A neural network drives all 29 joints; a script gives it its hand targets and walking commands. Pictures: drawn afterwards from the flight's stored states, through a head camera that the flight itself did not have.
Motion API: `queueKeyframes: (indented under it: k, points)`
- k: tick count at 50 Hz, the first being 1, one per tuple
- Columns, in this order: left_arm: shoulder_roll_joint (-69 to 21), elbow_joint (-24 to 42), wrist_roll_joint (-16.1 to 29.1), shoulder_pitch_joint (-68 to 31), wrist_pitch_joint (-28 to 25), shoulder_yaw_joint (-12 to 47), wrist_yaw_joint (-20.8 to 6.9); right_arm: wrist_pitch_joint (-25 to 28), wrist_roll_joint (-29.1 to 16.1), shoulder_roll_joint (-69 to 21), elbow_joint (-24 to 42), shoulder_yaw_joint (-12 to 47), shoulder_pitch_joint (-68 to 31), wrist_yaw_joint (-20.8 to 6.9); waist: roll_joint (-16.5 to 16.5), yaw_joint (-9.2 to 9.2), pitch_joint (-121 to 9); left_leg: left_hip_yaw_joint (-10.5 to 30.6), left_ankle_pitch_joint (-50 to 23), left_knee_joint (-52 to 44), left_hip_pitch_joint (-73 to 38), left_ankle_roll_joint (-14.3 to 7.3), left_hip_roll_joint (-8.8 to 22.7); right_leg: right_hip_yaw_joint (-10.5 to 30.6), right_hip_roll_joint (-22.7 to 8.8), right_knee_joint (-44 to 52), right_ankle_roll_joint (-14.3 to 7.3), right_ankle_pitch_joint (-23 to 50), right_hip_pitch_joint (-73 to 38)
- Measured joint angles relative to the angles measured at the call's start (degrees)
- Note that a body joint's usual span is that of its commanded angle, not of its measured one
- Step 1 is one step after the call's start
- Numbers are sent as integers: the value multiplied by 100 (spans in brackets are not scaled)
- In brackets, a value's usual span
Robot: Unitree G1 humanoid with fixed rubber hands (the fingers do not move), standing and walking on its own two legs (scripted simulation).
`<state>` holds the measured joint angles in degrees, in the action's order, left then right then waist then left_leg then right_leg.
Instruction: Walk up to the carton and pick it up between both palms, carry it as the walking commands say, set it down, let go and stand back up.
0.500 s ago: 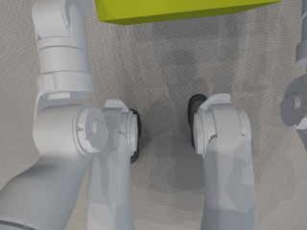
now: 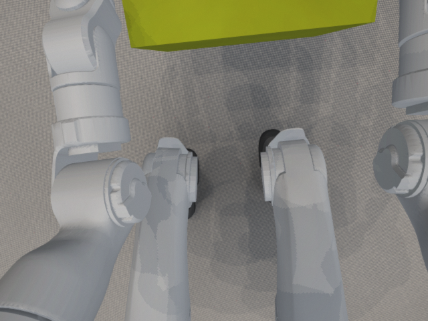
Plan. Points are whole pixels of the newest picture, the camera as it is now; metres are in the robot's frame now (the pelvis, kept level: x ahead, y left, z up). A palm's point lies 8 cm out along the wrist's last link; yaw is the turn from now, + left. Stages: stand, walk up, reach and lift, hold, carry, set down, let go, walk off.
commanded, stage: reach and lift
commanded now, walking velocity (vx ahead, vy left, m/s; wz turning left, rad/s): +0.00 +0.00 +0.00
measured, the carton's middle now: out of the picture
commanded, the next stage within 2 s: none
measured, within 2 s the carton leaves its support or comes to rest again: neither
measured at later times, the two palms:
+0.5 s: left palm out of the picture +0.53 +0.14 -0.04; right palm out of the picture +0.55 -0.21 -0.04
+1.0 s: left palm out of the picture +0.52 +0.14 +0.03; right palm out of the picture +0.53 -0.21 +0.02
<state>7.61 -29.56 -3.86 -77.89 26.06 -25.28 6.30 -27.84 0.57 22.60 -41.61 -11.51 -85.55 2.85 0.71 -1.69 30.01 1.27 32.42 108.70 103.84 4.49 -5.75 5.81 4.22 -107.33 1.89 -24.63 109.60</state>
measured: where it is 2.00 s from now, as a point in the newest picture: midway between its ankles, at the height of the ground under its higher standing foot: (229, 188)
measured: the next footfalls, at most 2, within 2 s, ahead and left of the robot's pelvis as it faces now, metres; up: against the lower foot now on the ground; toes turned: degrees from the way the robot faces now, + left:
none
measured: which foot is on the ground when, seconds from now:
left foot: down 0.00-1.00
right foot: down 0.00-1.00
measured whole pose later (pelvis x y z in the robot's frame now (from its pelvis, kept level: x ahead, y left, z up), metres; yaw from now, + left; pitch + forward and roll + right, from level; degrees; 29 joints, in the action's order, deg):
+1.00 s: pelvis +0.00 +0.00 +0.10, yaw -2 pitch +19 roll +4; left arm 5.9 -25.8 -3.6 -67.3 27.2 -23.4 6.1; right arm -29.0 1.6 18.0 -36.8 -12.2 -74.7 3.5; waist 0.2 -0.3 29.9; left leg 3.2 27.8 88.6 80.0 4.1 -6.2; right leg 7.0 5.1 -87.7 2.1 -21.3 84.9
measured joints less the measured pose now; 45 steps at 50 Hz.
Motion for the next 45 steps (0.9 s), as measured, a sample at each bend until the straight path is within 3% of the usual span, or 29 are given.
queueKeyframes:
  k: [32, 45]
  points:
    - [-134, 258, -9, 596, 113, 116, -16, -68, 123, -336, 357, -258, 717, -13, 4, 85, -8, 153, -341, -1228, -1425, -35, -67, 55, 50, 1251, 56, 247, -1531]
    - [-168, 304, -29, 850, 131, 114, -22, -112, 160, -391, 324, -100, 843, 27, -44, 113, -9, 161, -442, -1790, -2074, -42, -43, 127, 91, 1764, 45, 330, -2161]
